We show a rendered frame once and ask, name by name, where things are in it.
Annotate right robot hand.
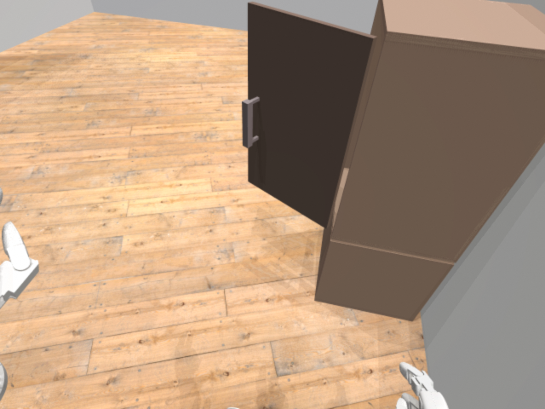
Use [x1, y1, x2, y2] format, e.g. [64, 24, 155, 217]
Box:
[396, 362, 449, 409]

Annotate handle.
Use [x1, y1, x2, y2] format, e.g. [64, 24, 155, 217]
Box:
[242, 97, 260, 148]

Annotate left robot hand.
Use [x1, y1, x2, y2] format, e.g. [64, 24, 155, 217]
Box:
[0, 188, 39, 309]

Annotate cupboard door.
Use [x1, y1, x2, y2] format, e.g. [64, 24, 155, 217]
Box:
[248, 2, 377, 229]

